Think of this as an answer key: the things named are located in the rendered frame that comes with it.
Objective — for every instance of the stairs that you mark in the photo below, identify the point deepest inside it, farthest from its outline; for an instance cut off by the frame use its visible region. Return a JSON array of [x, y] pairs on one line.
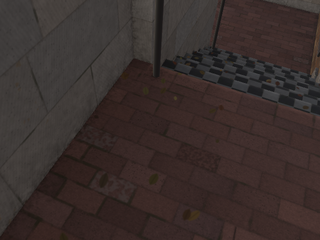
[[255, 77]]

